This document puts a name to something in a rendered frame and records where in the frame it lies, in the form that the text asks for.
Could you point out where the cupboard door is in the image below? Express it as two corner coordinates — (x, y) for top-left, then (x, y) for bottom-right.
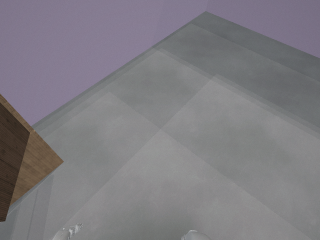
(0, 103), (30, 222)

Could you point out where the left robot hand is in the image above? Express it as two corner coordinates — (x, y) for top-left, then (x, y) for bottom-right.
(52, 223), (83, 240)

